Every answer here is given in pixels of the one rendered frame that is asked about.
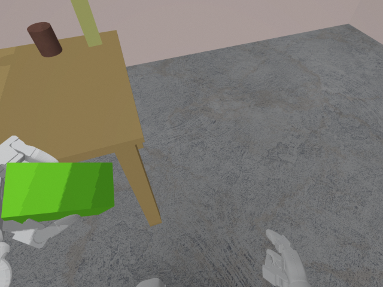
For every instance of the robot right hand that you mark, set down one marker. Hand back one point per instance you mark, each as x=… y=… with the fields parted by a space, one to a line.
x=285 y=269

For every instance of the robot left hand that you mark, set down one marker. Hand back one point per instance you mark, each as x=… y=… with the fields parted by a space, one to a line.
x=31 y=232

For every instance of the robot left forearm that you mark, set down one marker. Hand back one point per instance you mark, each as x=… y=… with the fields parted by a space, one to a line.
x=6 y=272

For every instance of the table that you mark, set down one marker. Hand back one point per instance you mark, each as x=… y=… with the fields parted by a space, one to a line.
x=76 y=106

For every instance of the sponge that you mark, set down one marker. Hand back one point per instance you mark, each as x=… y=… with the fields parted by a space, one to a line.
x=51 y=191

